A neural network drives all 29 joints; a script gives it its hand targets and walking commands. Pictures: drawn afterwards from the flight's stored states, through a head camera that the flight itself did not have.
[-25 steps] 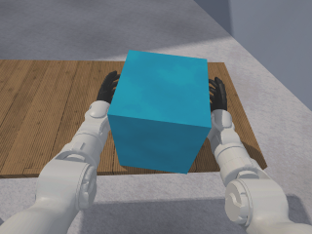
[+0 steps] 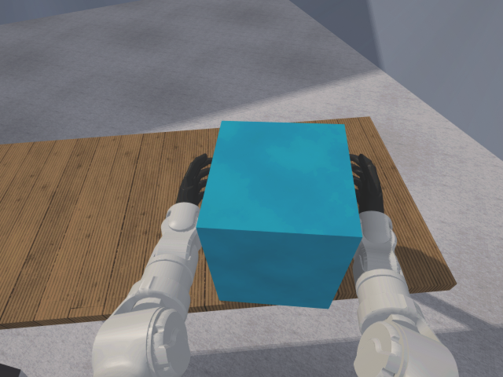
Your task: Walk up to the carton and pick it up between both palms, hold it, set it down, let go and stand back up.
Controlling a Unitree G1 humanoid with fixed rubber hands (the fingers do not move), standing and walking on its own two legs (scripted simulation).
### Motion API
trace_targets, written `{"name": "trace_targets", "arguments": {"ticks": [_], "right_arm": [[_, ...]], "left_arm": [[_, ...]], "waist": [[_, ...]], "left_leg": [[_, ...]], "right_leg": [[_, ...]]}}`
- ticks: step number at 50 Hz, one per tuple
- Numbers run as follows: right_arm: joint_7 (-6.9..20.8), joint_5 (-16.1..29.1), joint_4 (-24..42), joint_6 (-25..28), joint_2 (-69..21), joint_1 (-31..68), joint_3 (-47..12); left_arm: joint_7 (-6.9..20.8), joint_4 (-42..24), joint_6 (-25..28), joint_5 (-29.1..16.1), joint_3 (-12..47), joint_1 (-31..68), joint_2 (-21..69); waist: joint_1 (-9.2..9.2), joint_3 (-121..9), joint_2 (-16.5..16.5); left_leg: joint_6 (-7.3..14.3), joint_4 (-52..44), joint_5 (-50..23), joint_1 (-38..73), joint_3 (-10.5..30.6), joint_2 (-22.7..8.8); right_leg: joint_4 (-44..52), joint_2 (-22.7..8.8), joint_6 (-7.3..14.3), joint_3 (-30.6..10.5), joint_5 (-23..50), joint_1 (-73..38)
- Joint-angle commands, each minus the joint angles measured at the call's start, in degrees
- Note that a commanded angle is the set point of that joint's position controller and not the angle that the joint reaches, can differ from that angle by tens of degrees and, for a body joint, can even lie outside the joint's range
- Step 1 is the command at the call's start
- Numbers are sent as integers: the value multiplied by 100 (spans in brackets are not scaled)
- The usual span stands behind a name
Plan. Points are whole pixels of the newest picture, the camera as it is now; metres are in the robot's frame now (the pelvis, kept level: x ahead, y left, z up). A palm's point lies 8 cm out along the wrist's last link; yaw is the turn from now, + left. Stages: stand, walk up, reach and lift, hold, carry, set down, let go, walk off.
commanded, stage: reach and lift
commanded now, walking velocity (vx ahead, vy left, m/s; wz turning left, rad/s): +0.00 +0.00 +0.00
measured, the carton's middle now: (277, 218) +0.38 -0.08 +0.03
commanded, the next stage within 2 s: none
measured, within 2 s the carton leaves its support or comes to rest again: leaves its support in 0.96 s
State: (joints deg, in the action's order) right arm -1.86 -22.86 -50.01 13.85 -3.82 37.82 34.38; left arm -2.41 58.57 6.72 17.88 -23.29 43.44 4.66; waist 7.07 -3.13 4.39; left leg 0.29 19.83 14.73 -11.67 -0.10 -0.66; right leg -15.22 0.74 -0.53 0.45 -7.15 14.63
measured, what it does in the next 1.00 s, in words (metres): stands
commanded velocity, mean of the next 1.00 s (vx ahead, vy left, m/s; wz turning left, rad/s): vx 0.00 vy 0.00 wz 0.00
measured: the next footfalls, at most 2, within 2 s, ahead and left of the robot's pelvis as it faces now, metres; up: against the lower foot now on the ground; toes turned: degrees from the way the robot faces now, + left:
none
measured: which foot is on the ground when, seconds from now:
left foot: down 0.00-1.00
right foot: down 0.00-1.00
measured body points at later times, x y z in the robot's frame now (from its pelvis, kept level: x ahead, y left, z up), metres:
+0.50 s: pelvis -0.01 -0.01 +0.00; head +0.04 -0.01 +0.45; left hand +0.42 +0.06 +0.06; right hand +0.37 -0.23 +0.06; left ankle -0.06 +0.11 -0.75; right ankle +0.00 -0.13 -0.75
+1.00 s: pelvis -0.01 -0.01 +0.00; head +0.03 +0.00 +0.45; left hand +0.42 +0.06 +0.08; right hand +0.36 -0.23 +0.07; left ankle -0.06 +0.11 -0.75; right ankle +0.00 -0.12 -0.75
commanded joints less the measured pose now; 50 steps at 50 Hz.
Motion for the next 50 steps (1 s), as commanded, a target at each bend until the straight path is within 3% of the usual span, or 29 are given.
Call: {"name": "trace_targets", "arguments": {"ticks": [1,4,5,6,8,11,12,14,15,16,19,21,22,23,27,28,29,31,32,35,36,38,39,42,43,45,47,48,50], "right_arm": [[641,-165,296,375,-2746,3229,-2133],[603,-81,210,288,-2753,3123,-2124],[617,-87,244,283,-2760,3116,-2203],[557,-16,387,345,-2786,3171,-2257],[530,88,484,461,-2764,3203,-2391],[505,69,544,373,-2745,3157,-2360],[480,1,315,330,-2748,3160,-2168],[521,13,618,474,-2638,3413,-2216],[460,15,399,423,-2795,3253,-2282],[490,33,585,472,-2745,3325,-2380],[490,-66,353,372,-2719,3189,-2108],[509,-106,463,356,-2786,3226,-2178],[506,-183,364,387,-2700,3335,-2024],[485,-195,410,377,-2814,3246,-2022],[507,-91,347,376,-2810,3328,-2161],[519,-51,236,401,-2822,3184,-2092],[530,-19,135,325,-2707,3057,-2119],[466,-108,392,379,-2770,3391,-2094],[417,-65,255,441,-2778,3316,-2007],[409,-47,370,662,-2730,3474,-2179],[416,-28,236,692,-2743,3468,-2112],[432,2,169,791,-2806,3545,-2134],[421,38,249,958,-2775,3585,-2331],[379,-15,-9,1264,-2659,3931,-2182],[404,94,-4,1316,-2685,3933,-2291],[364,-60,-217,1504,-2684,3997,-2168],[371,-6,-186,1721,-2675,4240,-2264],[376,-23,-410,1765,-2572,4204,-2236],[333,-38,-799,1864,-2502,4109,-2178]], "left_arm": [[583,-418,233,42,1318,3184,2498],[599,-655,154,97,1427,3121,2480],[613,-836,174,86,1373,3153,2450],[652,-800,109,14,1624,3102,2646],[625,-1132,68,9,1707,3087,2607],[683,-945,-37,25,1534,3036,2468],[674,-1016,-54,46,1651,3334,2539],[662,-934,-58,50,1682,3175,2623],[675,-906,-43,67,1627,3154,2597],[664,-837,-15,87,1494,3093,2508],[705,-742,-68,107,1480,3090,2642],[687,-709,-29,89,1447,3037,2589],[661,-890,-3,92,1546,3336,2640],[704,-710,29,104,1440,3234,2535],[664,-648,-2,115,1416,3128,2608],[623,-919,15,134,1585,3166,2679],[616,-742,13,130,1427,2984,2540],[710,-439,-100,197,1289,3092,2555],[691,-813,-18,85,1554,3312,2621],[606,-900,165,55,1721,3560,2733],[575,-964,209,42,1797,3610,2776],[537,-811,273,102,1647,3546,2719],[498,-1030,365,94,1736,3536,2823],[409,-935,530,105,1932,3870,2981],[390,-963,606,117,1853,3882,2993],[350,-1007,736,172,1972,3982,3050],[258,-1389,865,19,2338,4305,3365],[268,-948,885,89,2153,4111,3225],[249,-1085,1005,160,2213,4162,3189]], "waist": [[66,-2794,-925],[279,-2763,-716],[131,-2657,-704],[361,-2848,-651],[385,-3171,-452],[250,-2843,-490],[423,-3039,-474],[313,-3404,-113],[335,-3189,-444],[155,-3211,-467],[359,-2855,-406],[176,-3177,-633],[341,-3269,-394],[230,-3009,-644],[219,-2809,-623],[358,-3022,-347],[231,-2846,-402],[98,-2774,-576],[382,-2877,-523],[320,-3476,-405],[306,-3460,-136],[200,-3357,-426],[116,-3382,-306],[240,-3622,-152],[76,-3575,-188],[260,-3616,-282],[379,-4030,-105],[216,-3968,-192],[314,-3944,-191]], "left_leg": [[-481,-25,-2852,202,-357,127],[-391,-282,-2353,-25,-299,222],[-387,-290,-2301,-129,-346,212],[-450,-208,-2553,286,-268,215],[-470,-112,-2983,517,-274,212],[-389,-212,-2589,355,-354,234],[-374,-265,-2236,256,-344,236],[-446,-269,-2213,355,-318,185],[-356,-248,-2392,346,-329,226],[-353,-251,-2329,283,-374,221],[-325,-425,-2063,303,-338,196],[-300,-397,-2041,327,-375,188],[-376,-371,-2147,465,-334,129],[-263,-444,-1697,228,-408,179],[-244,-491,-1879,104,-400,198],[-307,-409,-2255,461,-320,133],[-324,-476,-2081,631,-340,97],[-243,-458,-1786,215,-371,135],[-300,-445,-1812,299,-331,180],[-380,-255,-2391,367,-270,167],[-442,-228,-2520,386,-320,158],[-416,-156,-2684,732,-303,75],[-512,-89,-3129,819,-342,69],[-631,41,-3439,811,-249,-1],[-597,81,-3519,878,-284,27],[-606,83,-3496,694,-300,2],[-735,297,-4222,1211,-196,-70],[-707,292,-3995,812,-257,-53],[-674,113,-3574,655,-301,37]], "right_leg": [[-632,75,-114,393,4359,-2380],[-790,30,-199,402,4496,-2711],[-835,20,-205,403,4382,-2713],[-769,68,-211,451,4523,-2370],[-789,96,-192,521,4676,-2329],[-710,29,-219,508,4335,-2480],[-677,17,-214,506,4214,-2326],[-622,37,-127,578,3751,-2117],[-576,26,-191,525,4132,-2236],[-619,-18,-186,490,4271,-2285],[-573,39,-134,542,3804,-2304],[-446,83,-114,581,3505,-2098],[-431,66,-46,636,3270,-1983],[-376,25,-113,576,3265,-2161],[-447,33,-122,547,3739,-2393],[-434,71,-112,590,3585,-2081],[-264,58,-50,592,3031,-1879],[-308,21,-97,545,3096,-2034],[-333,32,-104,593,3256,-2028],[-503,55,-85,605,3743,-2119],[-493,63,-25,672,3615,-2072],[-367,78,-62,631,3518,-1885],[-375,81,-25,644,3752,-1933],[-358,131,78,662,3695,-1811],[-321,102,48,615,3807,-1817],[-400,124,56,633,4124,-2039],[-395,217,83,758,4083,-1593],[-261,153,170,659,4062,-1869],[-289,126,92,674,3954,-2007]]}}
